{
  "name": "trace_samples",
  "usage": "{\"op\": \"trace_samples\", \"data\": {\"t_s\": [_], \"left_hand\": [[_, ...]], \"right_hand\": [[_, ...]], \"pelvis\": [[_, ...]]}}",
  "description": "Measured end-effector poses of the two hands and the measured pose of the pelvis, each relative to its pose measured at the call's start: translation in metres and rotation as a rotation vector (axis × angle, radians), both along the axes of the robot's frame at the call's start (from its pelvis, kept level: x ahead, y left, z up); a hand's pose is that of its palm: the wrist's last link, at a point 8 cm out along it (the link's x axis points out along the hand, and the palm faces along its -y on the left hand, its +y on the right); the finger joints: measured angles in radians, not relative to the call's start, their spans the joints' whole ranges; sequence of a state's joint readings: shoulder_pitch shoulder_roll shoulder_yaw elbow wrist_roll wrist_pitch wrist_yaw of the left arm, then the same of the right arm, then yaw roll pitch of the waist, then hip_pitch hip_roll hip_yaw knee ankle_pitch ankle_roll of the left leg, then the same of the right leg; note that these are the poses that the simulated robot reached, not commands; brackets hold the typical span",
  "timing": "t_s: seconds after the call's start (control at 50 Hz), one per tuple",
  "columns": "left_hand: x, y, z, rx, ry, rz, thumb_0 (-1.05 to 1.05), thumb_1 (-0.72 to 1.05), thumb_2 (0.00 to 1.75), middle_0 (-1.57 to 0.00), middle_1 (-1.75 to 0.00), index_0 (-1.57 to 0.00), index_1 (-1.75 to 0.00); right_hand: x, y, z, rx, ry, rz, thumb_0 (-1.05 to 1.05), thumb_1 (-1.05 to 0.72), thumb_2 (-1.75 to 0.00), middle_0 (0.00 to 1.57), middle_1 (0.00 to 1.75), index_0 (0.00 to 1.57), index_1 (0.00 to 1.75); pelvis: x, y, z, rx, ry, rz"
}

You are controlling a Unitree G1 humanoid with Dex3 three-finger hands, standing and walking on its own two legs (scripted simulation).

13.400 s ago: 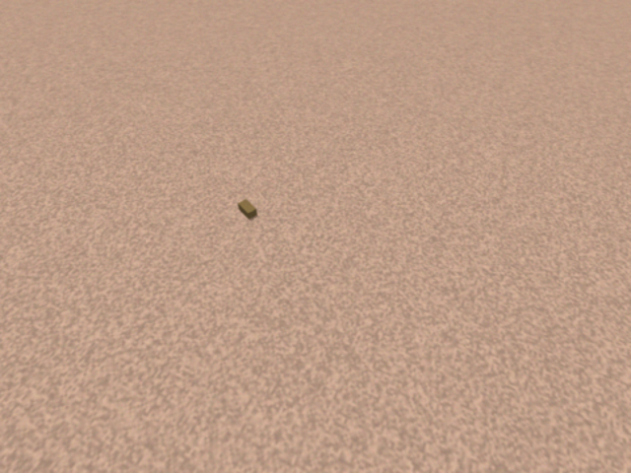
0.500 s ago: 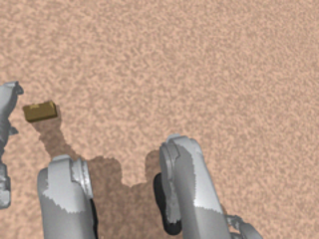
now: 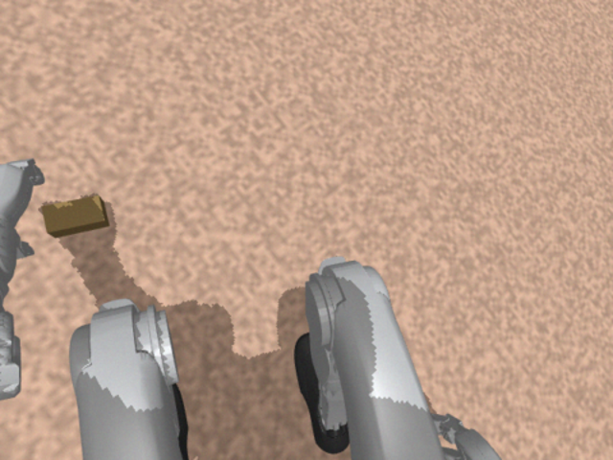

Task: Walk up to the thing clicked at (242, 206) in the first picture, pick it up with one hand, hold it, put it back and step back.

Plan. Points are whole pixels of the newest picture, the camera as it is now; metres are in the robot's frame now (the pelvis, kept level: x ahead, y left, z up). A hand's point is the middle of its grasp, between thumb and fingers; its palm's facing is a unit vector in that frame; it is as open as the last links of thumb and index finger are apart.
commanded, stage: approach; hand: left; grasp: from above
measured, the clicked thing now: (77, 216) +0.49 +0.25 -0.30
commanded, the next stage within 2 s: close in in 0.56 s
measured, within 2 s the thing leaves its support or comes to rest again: neither
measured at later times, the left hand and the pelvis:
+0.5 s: hand (70, 183) +0.50 +0.23 -0.18, palm faces -0.40 -0.06 -0.92, open 11.0 cm; pelvis +0.00 +0.00 -0.01, yaw -1 degrees
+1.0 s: hand (48, 216) +0.46 +0.26 -0.20, palm faces -0.45 -0.08 -0.89, open 11.9 cm; pelvis +0.00 +0.00 -0.01, yaw -1 degrees
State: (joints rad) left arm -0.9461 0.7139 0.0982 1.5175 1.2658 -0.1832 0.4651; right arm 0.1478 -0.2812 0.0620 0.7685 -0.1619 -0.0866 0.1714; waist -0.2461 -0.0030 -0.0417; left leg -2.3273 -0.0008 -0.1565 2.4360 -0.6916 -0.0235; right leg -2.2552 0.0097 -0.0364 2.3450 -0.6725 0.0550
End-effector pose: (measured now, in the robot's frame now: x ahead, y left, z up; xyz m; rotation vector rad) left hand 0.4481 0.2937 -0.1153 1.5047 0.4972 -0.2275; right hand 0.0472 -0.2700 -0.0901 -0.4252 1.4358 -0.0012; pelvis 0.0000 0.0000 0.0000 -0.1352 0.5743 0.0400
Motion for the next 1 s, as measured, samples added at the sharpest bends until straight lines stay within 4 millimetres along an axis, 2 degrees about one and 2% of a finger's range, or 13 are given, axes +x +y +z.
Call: {"op": "trace_samples", "data": {"t_s": [0.2, 0.4, 0.5, 0.56, 0.64, 0.74, 0.8, 1.0], "left_hand": [[0.004, -0.007, 0.000, 0.002, 0.000, -0.027, 0.00, -0.01, 0.57, -0.55, -0.55, -0.55, -0.55], [0.041, -0.054, 0.000, -0.024, -0.062, -0.084, 0.00, -0.03, 0.58, -0.53, -0.57, -0.53, -0.56], [0.050, -0.066, -0.006, -0.012, -0.055, -0.049, 0.00, -0.04, 0.59, -0.52, -0.57, -0.52, -0.56], [0.048, -0.063, -0.009, -0.006, -0.053, -0.018, 0.00, -0.04, 0.59, -0.52, -0.57, -0.52, -0.56], [0.037, -0.047, -0.010, 0.007, -0.037, 0.025, 0.00, -0.06, 0.60, -0.52, -0.57, -0.52, -0.57], [0.021, -0.024, -0.006, 0.020, 0.011, 0.040, 0.00, -0.09, 0.62, -0.49, -0.60, -0.49, -0.60], [0.015, -0.017, -0.006, 0.011, 0.037, 0.027, 0.00, -0.12, 0.63, -0.46, -0.63, -0.47, -0.63], [0.013, -0.033, -0.022, -0.054, 0.005, -0.077, 0.00, -0.15, 0.66, -0.41, -0.69, -0.43, -0.67]], "right_hand": [[-0.003, -0.003, -0.001, 0.001, 0.002, 0.011, 0.01, -0.90, -0.89, 0.20, 0.30, 0.20, 0.30], [-0.021, -0.004, 0.005, -0.018, 0.016, 0.000, 0.00, -0.90, -0.89, 0.20, 0.30, 0.20, 0.30], [-0.036, -0.002, 0.006, 0.000, 0.039, -0.025, 0.01, -0.90, -0.89, 0.20, 0.30, 0.20, 0.30], [-0.044, 0.001, 0.004, 0.023, 0.058, -0.045, 0.01, -0.90, -0.89, 0.20, 0.30, 0.20, 0.30], [-0.048, 0.005, -0.001, 0.056, 0.080, -0.066, 0.01, -0.90, -0.89, 0.20, 0.30, 0.20, 0.30], [-0.039, 0.006, -0.008, 0.076, 0.082, -0.054, 0.01, -0.90, -0.89, 0.20, 0.30, 0.20, 0.30], [-0.028, 0.004, -0.008, 0.067, 0.062, -0.033, 0.01, -0.90, -0.89, 0.20, 0.30, 0.20, 0.30], [-0.002, -0.008, 0.005, -0.014, -0.006, 0.054, 0.00, -0.90, -0.89, 0.20, 0.30, 0.20, 0.30]], "pelvis": [[-0.002, -0.002, -0.002, 0.004, -0.006, -0.002], [-0.002, -0.003, -0.006, -0.001, -0.004, -0.014], [-0.001, -0.003, -0.007, -0.004, 0.001, -0.023], [0.000, -0.003, -0.007, -0.002, 0.002, -0.027], [0.001, -0.004, -0.007, 0.005, 0.004, -0.028], [0.001, -0.005, -0.005, 0.011, 0.002, -0.019], [0.000, -0.004, -0.005, 0.010, -0.004, -0.013], [-0.001, -0.003, -0.009, -0.010, -0.029, -0.013]]}}
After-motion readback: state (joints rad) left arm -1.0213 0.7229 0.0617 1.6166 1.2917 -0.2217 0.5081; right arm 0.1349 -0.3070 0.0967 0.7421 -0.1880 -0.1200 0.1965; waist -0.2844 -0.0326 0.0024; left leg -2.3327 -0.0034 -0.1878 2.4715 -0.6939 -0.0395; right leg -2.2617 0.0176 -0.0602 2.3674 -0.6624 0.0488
